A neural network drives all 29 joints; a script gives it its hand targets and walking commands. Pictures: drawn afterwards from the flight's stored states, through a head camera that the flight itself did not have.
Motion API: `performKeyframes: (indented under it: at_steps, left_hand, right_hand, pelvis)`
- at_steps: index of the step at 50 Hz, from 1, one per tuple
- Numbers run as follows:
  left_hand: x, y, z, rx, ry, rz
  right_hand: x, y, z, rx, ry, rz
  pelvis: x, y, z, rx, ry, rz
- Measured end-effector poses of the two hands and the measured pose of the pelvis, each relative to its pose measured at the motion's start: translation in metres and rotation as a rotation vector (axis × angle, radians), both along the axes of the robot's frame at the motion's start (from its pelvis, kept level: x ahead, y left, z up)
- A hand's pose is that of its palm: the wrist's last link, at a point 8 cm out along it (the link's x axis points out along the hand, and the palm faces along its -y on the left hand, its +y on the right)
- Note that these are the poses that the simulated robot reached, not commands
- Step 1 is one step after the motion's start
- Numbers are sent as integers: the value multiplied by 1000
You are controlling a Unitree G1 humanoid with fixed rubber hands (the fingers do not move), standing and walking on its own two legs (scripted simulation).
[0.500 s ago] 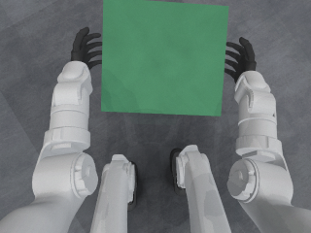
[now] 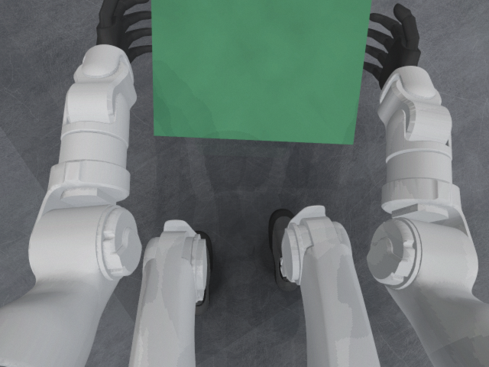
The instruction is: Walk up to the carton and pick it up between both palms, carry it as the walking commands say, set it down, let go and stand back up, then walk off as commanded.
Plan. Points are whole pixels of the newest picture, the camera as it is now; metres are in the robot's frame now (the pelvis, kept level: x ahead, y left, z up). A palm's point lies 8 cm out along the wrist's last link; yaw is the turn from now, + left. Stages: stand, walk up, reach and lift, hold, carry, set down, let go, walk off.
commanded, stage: set down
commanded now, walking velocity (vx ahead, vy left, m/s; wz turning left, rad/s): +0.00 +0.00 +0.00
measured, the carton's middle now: (256, 55) +0.56 -0.06 -0.20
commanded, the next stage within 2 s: none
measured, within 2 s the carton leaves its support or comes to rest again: rests again in 1.88 s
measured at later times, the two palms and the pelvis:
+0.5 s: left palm (139, 61) +0.56 +0.13 -0.21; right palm (366, 78) +0.51 -0.24 -0.21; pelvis +0.00 +0.00 -0.06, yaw +0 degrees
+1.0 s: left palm (146, 70) +0.57 +0.13 -0.26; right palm (352, 81) +0.52 -0.24 -0.25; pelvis +0.00 +0.00 -0.09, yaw +0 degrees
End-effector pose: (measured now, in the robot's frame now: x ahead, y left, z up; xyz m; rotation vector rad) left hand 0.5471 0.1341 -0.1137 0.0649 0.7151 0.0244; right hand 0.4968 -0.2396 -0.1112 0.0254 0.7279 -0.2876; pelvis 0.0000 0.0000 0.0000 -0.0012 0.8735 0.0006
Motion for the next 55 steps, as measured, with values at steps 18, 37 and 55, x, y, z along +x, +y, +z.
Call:
performKeyframes:
  at_steps: [18,37,55]
  left_hand:
    - [13,-3,-69,24,17,-17]
    - [20,-4,-135,46,62,-50]
    - [22,0,-150,60,73,-53]
  right_hand:
    - [13,-2,-69,-8,7,5]
    - [25,-5,-129,-19,45,21]
    - [24,-1,-145,-2,44,20]
  pelvis:
    - [-2,-1,-46,-2,-63,1]
    - [-3,-3,-82,-5,-175,8]
    - [-2,0,-93,-12,-243,12]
